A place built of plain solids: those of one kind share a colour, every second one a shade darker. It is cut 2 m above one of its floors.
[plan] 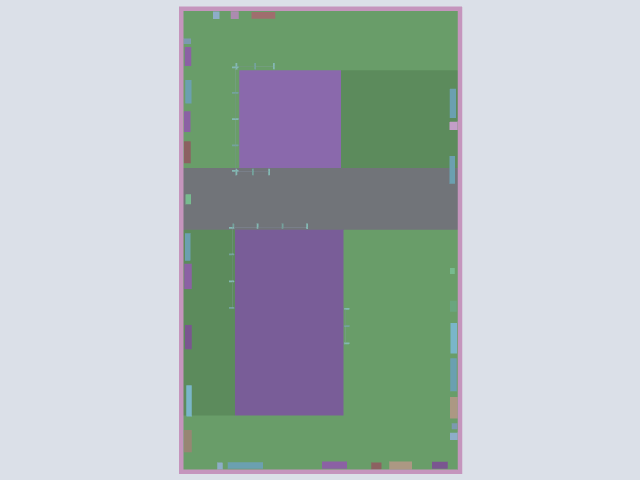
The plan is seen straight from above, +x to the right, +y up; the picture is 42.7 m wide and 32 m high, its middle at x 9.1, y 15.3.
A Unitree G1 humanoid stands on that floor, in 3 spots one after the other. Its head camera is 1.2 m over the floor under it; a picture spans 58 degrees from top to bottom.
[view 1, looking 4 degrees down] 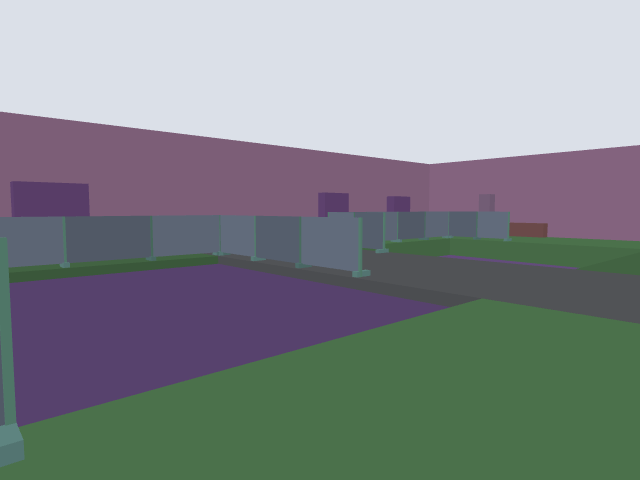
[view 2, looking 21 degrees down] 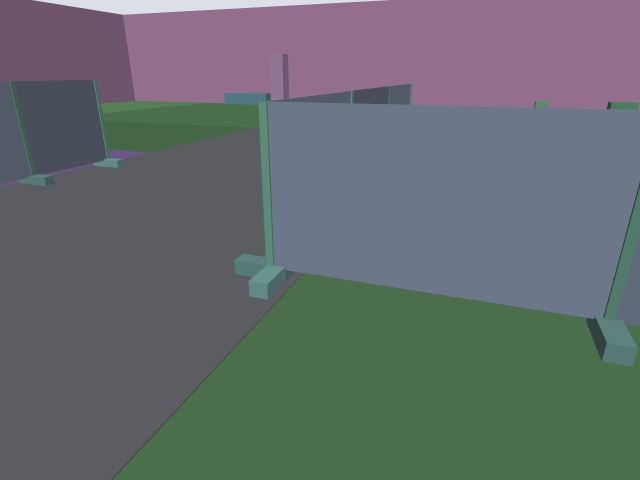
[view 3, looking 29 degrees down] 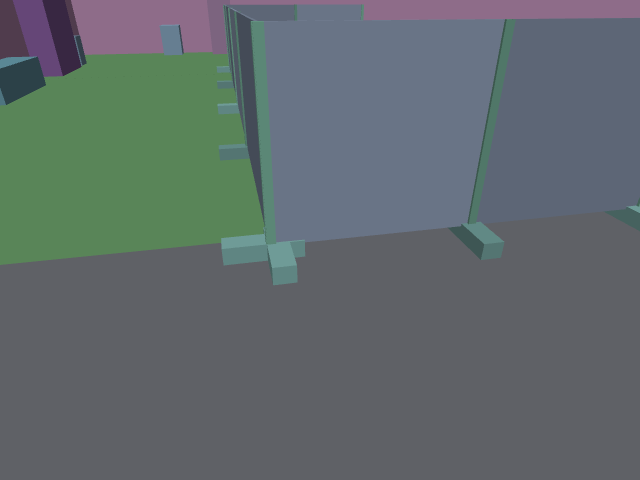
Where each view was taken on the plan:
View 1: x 13.51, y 10.48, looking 138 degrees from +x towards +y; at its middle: guard_panel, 8.48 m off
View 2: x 1.09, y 15.03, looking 20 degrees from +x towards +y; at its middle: guard_panel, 2.48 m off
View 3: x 3.33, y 17.89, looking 78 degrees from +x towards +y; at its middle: guard_panel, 2.30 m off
